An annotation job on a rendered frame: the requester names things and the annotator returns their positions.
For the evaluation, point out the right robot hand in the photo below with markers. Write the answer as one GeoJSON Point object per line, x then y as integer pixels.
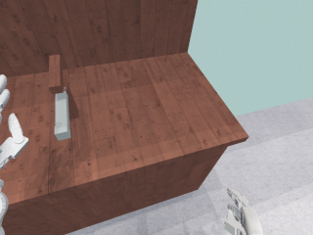
{"type": "Point", "coordinates": [246, 220]}

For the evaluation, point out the left robot hand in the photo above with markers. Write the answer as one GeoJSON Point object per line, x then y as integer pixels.
{"type": "Point", "coordinates": [13, 146]}

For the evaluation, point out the tap lever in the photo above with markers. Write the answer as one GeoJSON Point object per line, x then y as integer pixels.
{"type": "Point", "coordinates": [61, 128]}

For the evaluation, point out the counter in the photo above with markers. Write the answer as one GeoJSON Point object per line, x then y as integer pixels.
{"type": "Point", "coordinates": [146, 125]}

